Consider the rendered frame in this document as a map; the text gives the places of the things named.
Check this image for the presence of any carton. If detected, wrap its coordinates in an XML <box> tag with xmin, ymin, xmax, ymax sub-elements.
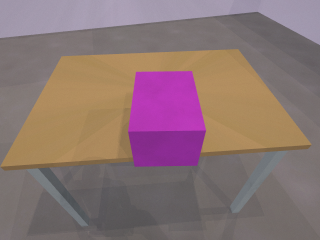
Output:
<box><xmin>128</xmin><ymin>71</ymin><xmax>206</xmax><ymax>167</ymax></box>

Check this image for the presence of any table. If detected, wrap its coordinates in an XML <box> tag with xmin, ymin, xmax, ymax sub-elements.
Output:
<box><xmin>0</xmin><ymin>49</ymin><xmax>312</xmax><ymax>227</ymax></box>

